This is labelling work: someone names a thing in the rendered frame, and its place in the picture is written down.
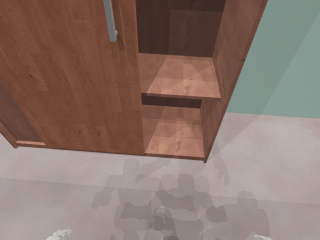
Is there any handle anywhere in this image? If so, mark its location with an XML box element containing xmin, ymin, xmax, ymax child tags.
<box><xmin>103</xmin><ymin>0</ymin><xmax>118</xmax><ymax>42</ymax></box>

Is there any wardrobe door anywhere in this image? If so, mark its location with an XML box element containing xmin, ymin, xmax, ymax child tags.
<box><xmin>0</xmin><ymin>80</ymin><xmax>44</xmax><ymax>143</ymax></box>
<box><xmin>0</xmin><ymin>0</ymin><xmax>145</xmax><ymax>155</ymax></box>

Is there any robot left hand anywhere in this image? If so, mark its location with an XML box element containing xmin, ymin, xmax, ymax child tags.
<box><xmin>46</xmin><ymin>229</ymin><xmax>72</xmax><ymax>240</ymax></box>

